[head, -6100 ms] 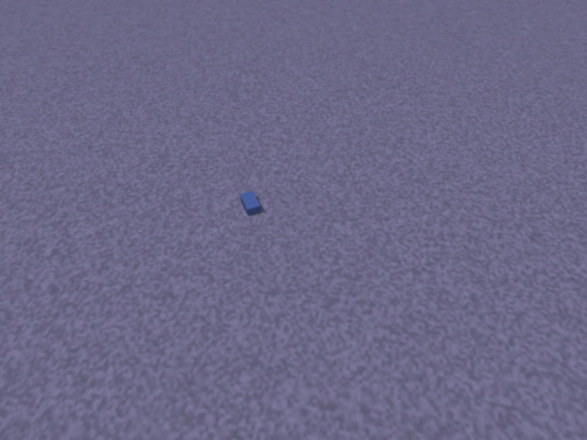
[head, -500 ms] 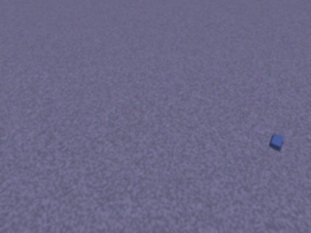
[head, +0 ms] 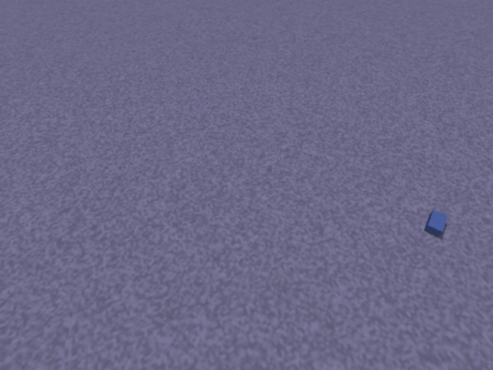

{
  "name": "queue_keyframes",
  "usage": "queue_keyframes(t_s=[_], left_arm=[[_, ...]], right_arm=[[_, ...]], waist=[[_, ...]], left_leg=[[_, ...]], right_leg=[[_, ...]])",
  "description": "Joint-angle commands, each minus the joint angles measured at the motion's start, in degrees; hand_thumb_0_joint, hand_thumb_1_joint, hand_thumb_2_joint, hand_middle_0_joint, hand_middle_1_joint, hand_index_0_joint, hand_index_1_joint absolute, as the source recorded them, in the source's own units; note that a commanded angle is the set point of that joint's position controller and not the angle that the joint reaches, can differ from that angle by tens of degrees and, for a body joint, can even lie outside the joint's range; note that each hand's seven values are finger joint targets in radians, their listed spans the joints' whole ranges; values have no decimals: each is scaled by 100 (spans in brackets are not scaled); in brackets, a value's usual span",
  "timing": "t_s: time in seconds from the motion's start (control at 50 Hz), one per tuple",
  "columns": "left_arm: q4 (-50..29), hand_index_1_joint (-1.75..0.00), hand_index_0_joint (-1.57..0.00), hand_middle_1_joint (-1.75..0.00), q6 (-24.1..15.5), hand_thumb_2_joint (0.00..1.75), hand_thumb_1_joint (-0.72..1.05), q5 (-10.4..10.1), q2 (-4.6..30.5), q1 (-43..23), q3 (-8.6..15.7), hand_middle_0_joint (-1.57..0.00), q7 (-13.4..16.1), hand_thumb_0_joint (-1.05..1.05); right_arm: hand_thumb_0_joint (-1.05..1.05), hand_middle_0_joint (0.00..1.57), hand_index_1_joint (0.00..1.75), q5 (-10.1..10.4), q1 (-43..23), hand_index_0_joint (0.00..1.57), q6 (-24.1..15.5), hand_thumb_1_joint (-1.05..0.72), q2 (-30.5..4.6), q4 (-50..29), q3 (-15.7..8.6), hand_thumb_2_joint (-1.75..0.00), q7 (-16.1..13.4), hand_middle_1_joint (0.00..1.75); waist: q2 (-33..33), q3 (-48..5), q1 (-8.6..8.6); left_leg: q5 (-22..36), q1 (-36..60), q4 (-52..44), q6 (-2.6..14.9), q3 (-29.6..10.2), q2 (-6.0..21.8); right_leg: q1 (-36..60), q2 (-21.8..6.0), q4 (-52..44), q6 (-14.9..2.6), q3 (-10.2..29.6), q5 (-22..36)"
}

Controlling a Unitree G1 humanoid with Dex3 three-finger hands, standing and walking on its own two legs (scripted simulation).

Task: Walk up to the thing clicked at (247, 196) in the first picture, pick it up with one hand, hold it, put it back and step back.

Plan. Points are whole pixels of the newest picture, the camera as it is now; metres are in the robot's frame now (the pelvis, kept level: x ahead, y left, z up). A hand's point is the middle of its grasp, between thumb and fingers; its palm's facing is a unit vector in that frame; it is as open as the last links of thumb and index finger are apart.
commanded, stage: stand
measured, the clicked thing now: (435, 223) +0.90 -0.87 -0.76
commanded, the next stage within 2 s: walk up in 0.10 s
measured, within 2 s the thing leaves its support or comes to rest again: neither
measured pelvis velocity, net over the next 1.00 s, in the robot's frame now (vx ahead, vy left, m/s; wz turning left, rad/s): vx -0.03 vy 0.04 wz -0.61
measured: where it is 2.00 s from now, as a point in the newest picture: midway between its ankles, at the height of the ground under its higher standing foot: outside the picture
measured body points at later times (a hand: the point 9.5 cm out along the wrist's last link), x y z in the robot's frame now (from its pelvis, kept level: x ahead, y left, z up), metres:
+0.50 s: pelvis -0.03 +0.07 -0.01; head +0.02 +0.08 +0.44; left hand +0.13 +0.36 -0.14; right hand -0.02 -0.26 -0.10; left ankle +0.02 +0.16 -0.75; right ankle -0.06 -0.07 -0.68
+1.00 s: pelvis -0.03 +0.04 -0.02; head -0.02 +0.00 +0.43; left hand +0.23 +0.24 -0.11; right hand -0.16 -0.26 -0.15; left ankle +0.07 +0.15 -0.71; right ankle -0.09 -0.05 -0.75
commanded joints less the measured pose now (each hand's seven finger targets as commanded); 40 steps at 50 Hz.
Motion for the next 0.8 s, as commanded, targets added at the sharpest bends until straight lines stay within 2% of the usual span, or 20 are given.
queue_keyframes(t_s=[0.0, 0.06, 0.08, 0.12, 0.14, 0.18, 0.3, 0.32, 0.34, 0.36, 0.38, 0.44, 0.48, 0.52, 0.6, 0.66, 0.72, 0.74, 0.76, 0.78], left_arm=[[-323, -30, -20, -30, -150, 90, 90, 3, 1283, -205, 245, -20, 80, 0], [-330, -30, -20, -30, -143, 90, 90, -8, 1272, -226, 245, -20, 73, 0], [-649, -30, -20, -30, -35, 90, 90, 7, 1645, 118, 451, -20, 99, 0], [-794, -30, -20, -30, -63, 90, 90, 31, 1872, 240, 582, -20, 150, 0], [-899, -30, -20, -30, -106, 90, 90, 99, 1898, 528, 637, -20, 161, 0], [-1174, -30, -20, -30, -114, 90, 90, 156, 1759, 436, 622, -20, 182, 0], [-1879, -30, -20, -30, 101, 90, 90, 103, 1515, 99, 551, -20, 120, 0], [-2002, -30, -20, -30, 134, 90, 90, 42, 1245, 132, 490, -20, 118, 0], [-2068, -30, -20, -30, 140, 90, 90, 33, 881, 382, 416, -20, 125, 0], [-1948, -30, -20, -30, 187, 90, 90, 128, 1447, 606, 552, -20, 190, 0], [-1867, -30, -20, -30, 216, 90, 90, 140, 1614, 780, 600, -20, 180, 0], [-1651, -30, -20, -30, 232, 90, 90, 47, 1578, 1173, 743, -20, -41, 0], [-1793, -30, -20, -30, 197, 90, 90, 48, 1458, 1007, 724, -20, -147, 0], [-1932, -30, -20, -30, 174, 90, 90, 71, 1374, 820, 695, -20, -180, 0], [-2147, -30, -20, -30, 107, 90, 90, 124, 1322, 526, 650, -20, -183, 0], [-2046, -30, -20, -30, 7, 90, 90, 117, 1268, 792, 633, -20, -146, 0], [-1826, -30, -20, -30, -48, 90, 90, 138, 1240, 1343, 667, -20, -77, 0], [-1759, -30, -20, -30, -98, 90, 90, 164, 1446, 1560, 744, -20, -31, 0], [-1816, -30, -20, -30, -156, 90, 90, 203, 1855, 1590, 873, -20, 12, 0], [-1994, -30, -20, -30, -180, 90, 90, 172, 2220, 1296, 892, -20, 20, 0]], right_arm=[[0, 20, 30, 12, -197, 20, -99, -90, -1154, -362, -251, -90, -72, 30], [0, 20, 30, 17, -172, 20, -97, -90, -1172, -364, -248, -90, -77, 30], [0, 20, 30, -49, -473, 20, -70, -90, -1827, -725, -660, -90, -35, 30], [0, 20, 30, -19, -486, 20, 8, -90, -1373, -972, -620, -90, -14, 30], [0, 20, 30, 81, -560, 20, 32, -90, -1121, -1148, -598, -90, -26, 30], [0, 20, 30, 72, -481, 20, 85, -90, -1096, -1317, -687, -90, 4, 30], [0, 20, 30, -102, 336, 20, 108, -90, -955, -1608, -897, -90, 75, 30], [0, 20, 30, -170, 473, 20, 88, -90, -1192, -1655, -982, -90, 27, 30], [0, 20, 30, -255, 362, 20, 44, -90, -1711, -1790, -1097, -90, -26, 30], [0, 20, 30, -187, 22, 20, 31, -90, -1967, -2047, -1175, -90, -1, 30], [0, 20, 30, -121, -228, 20, 16, -90, -1936, -2158, -1184, -90, 24, 30], [0, 20, 30, -119, -396, 20, -113, -90, -1515, -2273, -1029, -90, -1, 30], [0, 20, 30, -119, 101, 20, -178, -90, -1539, -2175, -1010, -90, 31, 30], [0, 20, 30, -139, 475, 20, -209, -90, -1580, -2156, -1024, -90, 50, 30], [0, 20, 30, -160, 794, 20, -193, -90, -1700, -2256, -1043, -90, 84, 30], [0, 20, 30, -148, 705, 20, -118, -90, -1759, -2358, -1013, -90, 113, 30], [0, 20, 30, -69, 543, 20, -18, -90, -1718, -2436, -948, -90, 126, 30], [0, 20, 30, -41, 549, 20, 0, -90, -1473, -2463, -856, -90, 135, 30], [0, 20, 30, -16, 680, 20, 12, -90, -1031, -2522, -724, -90, 150, 30], [0, 20, 30, -1, 357, 20, 71, -90, -1165, -2582, -719, -90, 108, 30]], waist=[[-148, -381, -7], [-61, -405, -10], [-169, -296, -22], [-1078, -266, 71], [-1228, -367, 253], [-1228, -422, 141], [-648, -685, -337], [-92, -650, -420], [1341, -602, -283], [999, -542, -272], [785, -148, -153], [689, 101, 106], [830, 104, -137], [875, 31, -300], [813, -86, -444], [916, -188, -322], [783, -345, -7], [293, -483, 138], [-1243, -432, 174], [-1472, -83, 257]], left_leg=[[958, -143, -131, 248, -270, 526], [973, -207, -135, 262, -271, 528], [345, -43, 1087, 354, 544, 172], [-1098, -1362, 1972, 262, 595, -294], [-2235, -1754, 2827, 318, 341, -381], [-2320, -1728, 3353, 397, -248, -66], [-567, 222, 626, 301, 359, -402], [-587, 641, -68, 461, -260, 145], [-412, 821, -418, 823, -1885, 1611], [-986, -276, -552, 1448, -2259, 2520], [-1197, -1007, -731, 1716, -2215, 2605], [-1108, -743, -448, 1163, -810, 1504], [-932, -258, -399, 986, -518, 1326], [-591, 282, -354, 884, -422, 1349], [174, 454, -27, 1224, -166, 1629], [979, -134, 481, 1270, 223, 1604], [767, -648, 1194, 1088, 499, 1500], [213, -1143, 1728, 837, 655, 1312], [-1240, -2136, 2977, 450, 1081, 656], [-2412, -2807, 3729, 247, 800, 32]], right_leg=[[189, -714, -357, -74, 599, 891], [281, -733, -340, -91, 625, 928], [-619, -793, 4, -329, 1590, 1796], [7, -1364, 28, -933, 2446, 2732], [350, -1844, 9, -1449, 2969, 3007], [0, -1766, 103, -1673, 2920, 2682], [-1465, -565, 1209, -757, 2129, 1665], [-2030, -84, 1761, -436, 1883, 601], [-2809, 832, 2888, -94, 1306, -1659], [-2408, 304, 3750, 22, 1230, -2126], [-2114, 207, 4359, 60, 1168, -2040], [-2209, 151, 4470, 52, 1202, -1109], [-2408, 114, 3820, 120, 1006, -1001], [-2520, 102, 3396, 181, 910, -963], [-2164, -58, 2510, 127, 461, -1415], [-1208, 60, 1797, 0, 48, -1400], [-280, 196, 732, -177, -133, -681], [370, 35, 411, -288, 321, -526], [804, -1110, -283, -569, 2269, -628], [247, -1839, -423, -1384, 3589, -1063]])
